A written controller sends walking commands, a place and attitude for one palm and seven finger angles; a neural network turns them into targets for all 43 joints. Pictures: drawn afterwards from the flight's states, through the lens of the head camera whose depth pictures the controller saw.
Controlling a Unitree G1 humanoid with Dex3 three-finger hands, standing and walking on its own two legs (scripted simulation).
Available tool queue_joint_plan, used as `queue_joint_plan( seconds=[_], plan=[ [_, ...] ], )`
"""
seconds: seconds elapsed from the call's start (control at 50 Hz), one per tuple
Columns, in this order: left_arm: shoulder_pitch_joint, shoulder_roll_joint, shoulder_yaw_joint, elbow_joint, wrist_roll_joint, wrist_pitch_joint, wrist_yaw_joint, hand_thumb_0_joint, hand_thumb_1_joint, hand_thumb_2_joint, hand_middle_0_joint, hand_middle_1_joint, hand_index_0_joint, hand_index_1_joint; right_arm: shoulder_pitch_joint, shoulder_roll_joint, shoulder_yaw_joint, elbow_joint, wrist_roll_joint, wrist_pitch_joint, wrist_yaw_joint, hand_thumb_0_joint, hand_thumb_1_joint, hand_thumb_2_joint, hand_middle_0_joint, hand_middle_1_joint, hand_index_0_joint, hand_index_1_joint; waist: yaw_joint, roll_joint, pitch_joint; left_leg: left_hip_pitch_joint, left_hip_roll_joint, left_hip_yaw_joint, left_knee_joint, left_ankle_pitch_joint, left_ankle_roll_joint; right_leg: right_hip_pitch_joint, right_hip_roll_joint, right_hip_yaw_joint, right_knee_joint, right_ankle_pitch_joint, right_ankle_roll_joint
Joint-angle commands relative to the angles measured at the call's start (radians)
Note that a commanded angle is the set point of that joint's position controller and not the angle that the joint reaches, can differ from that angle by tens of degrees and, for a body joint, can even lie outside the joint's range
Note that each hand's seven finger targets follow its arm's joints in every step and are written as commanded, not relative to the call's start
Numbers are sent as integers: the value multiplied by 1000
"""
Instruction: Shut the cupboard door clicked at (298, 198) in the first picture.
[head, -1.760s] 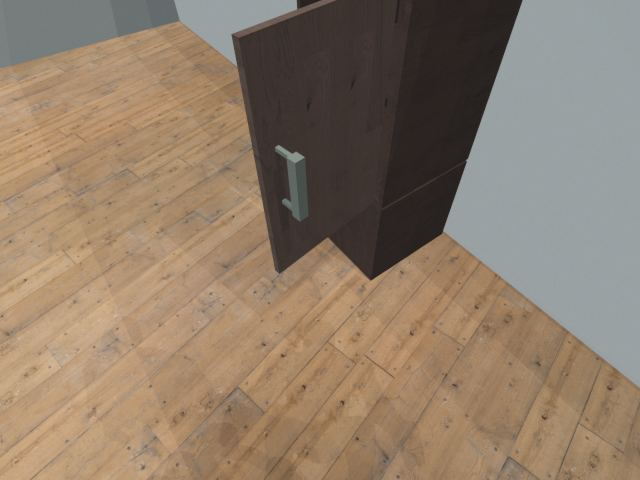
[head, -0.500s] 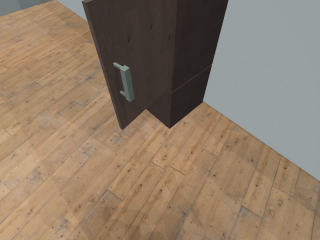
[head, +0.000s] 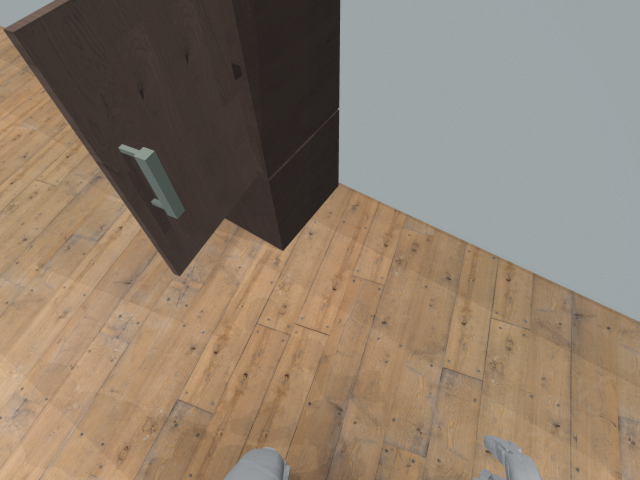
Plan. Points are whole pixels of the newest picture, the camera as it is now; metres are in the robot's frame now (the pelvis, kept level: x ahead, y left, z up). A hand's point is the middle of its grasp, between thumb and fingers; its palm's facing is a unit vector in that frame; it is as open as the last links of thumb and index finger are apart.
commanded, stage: walk around to get in front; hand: left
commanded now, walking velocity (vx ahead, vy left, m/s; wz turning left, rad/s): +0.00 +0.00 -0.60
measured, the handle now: (152, 182) +0.56 +0.38 -0.05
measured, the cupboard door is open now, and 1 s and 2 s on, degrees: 98 98 98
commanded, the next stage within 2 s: none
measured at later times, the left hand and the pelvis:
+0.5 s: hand (214, 431) +0.18 +0.19 -0.17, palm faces -0.31 -0.91 -0.28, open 7.4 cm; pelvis +0.01 +0.01 -0.02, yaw -18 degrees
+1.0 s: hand (286, 403) +0.23 +0.09 -0.17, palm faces -0.56 -0.80 -0.21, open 7.4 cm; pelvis +0.02 -0.02 +0.00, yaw -36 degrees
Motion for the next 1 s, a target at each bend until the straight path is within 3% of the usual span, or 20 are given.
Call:
queue_joint_plan(
  seconds=[0.0, 0.06, 0.12, 0.16, 0.18, 0.22, 0.28, 0.38, 0.44, 0.46, 0.48, 0.5, 0.58, 0.68, 0.74, 0.76, 0.78, 0.8, 0.9, 0.98],
  plan=[
    [54, 219, 60, -70, 1, -17, 8, 0, 900, 900, -200, -300, -200, -300, -25, -90, -17, -105, 7, -29, -2, 0, -900, -900, 200, 300, 200, 300, 2, -115, -143, -47, -13, -10, -72, -26, 13, 169, -289, 348, -65, 411, -95],
    [10, 231, 64, -86, 3, -13, 8, 0, 900, 900, -200, -300, -200, -300, 17, -84, -15, -111, 13, -39, -3, 0, -900, -900, 200, 300, 200, 300, -20, -107, -166, 52, -25, -9, -221, -22, 26, 124, -278, 367, -37, 427, -88],
    [-52, 209, 55, -104, -8, -12, 7, 0, 900, 900, -200, -300, -200, -300, 150, -114, -18, -82, 14, -56, -11, 0, -900, -900, 200, 300, 200, 300, -86, -77, -199, 372, 21, -29, -548, 162, 42, -81, -193, 306, 53, 281, 9],
    [-51, 147, 37, -147, -16, -16, -17, 0, 900, 900, -200, -300, -200, -300, 194, -260, -35, -97, -12, -64, -19, 0, -900, -900, 200, 300, 200, 300, -84, 320, -166, 508, 464, -429, -700, 347, 239, -389, -12, -25, 424, -431, 127],
    [-65, 181, 46, -167, 0, -20, -29, 0, 900, 900, -200, -300, -200, -300, 177, -260, -29, -122, -20, -58, -23, 0, -900, -900, 200, 300, 200, 300, -72, 168, -120, 353, 509, -409, -668, 411, 305, -360, -76, -78, 616, -429, 151],
    [-63, 168, 49, -126, 4, -10, -34, 0, 900, 900, -200, -300, -200, -300, 163, -188, -3, -116, -26, -68, -22, 0, -900, -900, 200, 300, 200, 300, -43, 197, -131, 324, 365, -215, -585, 743, 247, -354, -100, -84, 770, -341, 161],
    [-90, 135, 33, -133, -8, 6, -50, 0, 900, 900, -200, -300, -200, -300, 166, -189, -7, -116, -27, -65, -17, 0, -900, -900, 200, 300, 200, 300, -42, 184, -141, 372, 271, -11, -540, 781, 200, -332, -127, -157, 695, -276, 170],
    [-168, 121, 19, -151, -10, 5, -65, 0, 900, 900, -200, -300, -200, -300, 226, -228, -24, -85, -27, -57, -3, 0, -900, -900, 200, 300, 200, 300, -82, 224, -117, 315, 287, 61, -517, 679, 175, -154, -118, -252, 381, -235, 145],
    [-95, 152, 23, -126, -11, -5, -64, 0, 900, 900, -200, -300, -200, -300, 209, -245, -32, -83, -20, -51, 4, 0, -900, -900, 200, 300, 200, 300, -37, 202, -130, 236, 272, 100, -379, 605, 112, 56, -107, -267, 129, -57, 114],
    [-1, 211, 35, -97, -7, -16, -56, 0, 900, 900, -200, -300, -200, -300, 201, -225, -30, -95, -12, -50, 9, 0, -900, -900, 200, 300, 200, 300, 9, 63, -181, 122, 223, 161, -199, 466, 56, 252, -187, -174, 22, 182, 80],
    [75, 348, 64, -74, 3, -27, -35, 0, 900, 900, -200, -300, -200, -300, 174, -128, -8, -142, 2, -51, 15, 0, -900, -900, 200, 300, 200, 300, 37, -337, -222, -157, 57, 240, 86, -180, -9, 410, -494, 247, -39, 594, -47],
    [120, 365, 60, -62, -16, -26, -19, 0, 900, 900, -200, -300, -200, -300, 145, -172, -4, -150, 4, -41, 1, 0, -900, -900, 200, 300, 200, 300, 69, -280, -234, -156, 70, 75, 204, -293, 0, 330, -555, 272, -27, 692, -142],
    [-82, 256, 44, -124, -4, -9, 6, 0, 900, 900, -200, -300, -200, -300, 136, -129, -4, -105, 2, -31, 5, 0, -900, -900, 200, 300, 200, 300, -28, -185, -156, -76, 81, 57, 153, -122, -11, 115, -376, 130, -4, 497, -103],
    [-128, 263, 48, -137, 1, -5, -2, 0, 900, 900, -200, -300, -200, -300, 198, -98, -2, -80, 5, -33, 11, 0, -900, -900, 200, 300, 200, 300, -58, -134, -150, 84, 21, 101, -148, -30, -2, 14, -320, 163, -24, 295, -81],
    [-173, 232, 45, -145, -10, 2, -5, 0, 900, 900, -200, -300, -200, -300, 301, -111, -5, -54, 5, -49, 3, 0, -900, -900, 200, 300, 200, 300, -115, -118, -161, 282, 22, 100, -439, 133, 11, -96, -264, 153, 41, 186, -9],
    [-168, 178, 34, -161, -19, 10, -11, 0, 900, 900, -200, -300, -200, -300, 331, -177, -13, -46, -5, -61, -2, 0, -900, -900, 200, 300, 200, 300, -124, 61, -158, 374, 158, -59, -606, 102, 60, -223, -164, 79, 156, 2, 48],
    [-144, 126, 24, -180, -25, 12, -24, 0, 900, 900, -200, -300, -200, -300, 334, -279, -31, -61, -22, -66, -5, 0, -900, -900, 200, 300, 200, 300, -113, 352, -139, 393, 431, -356, -721, 149, 179, -360, -39, -94, 413, -362, 117],
    [-173, 168, 30, -198, -14, 4, -36, 0, 900, 900, -200, -300, -200, -300, 317, -295, -31, -85, -25, -65, -12, 0, -900, -900, 200, 300, 200, 300, -111, 217, -120, 255, 513, -391, -724, 170, 265, -312, -98, -101, 612, -420, 127],
    [-160, 110, 27, -149, -10, 13, -58, 0, 900, 900, -200, -300, -200, -300, 229, -194, -9, -93, -29, -69, -7, 0, -900, -900, 200, 300, 200, 300, -60, 200, -121, 314, 302, 39, -587, 581, 178, -284, -154, -188, 651, -282, 161],
    [-198, 96, 16, -160, -12, 4, -61, 0, 900, 900, -200, -300, -200, -300, 288, -218, -26, -64, -28, -61, 3, 0, -900, -900, 200, 300, 200, 300, -102, 222, -138, 347, 321, 105, -534, 617, 169, -174, -132, -261, 391, -280, 144]
  ],
)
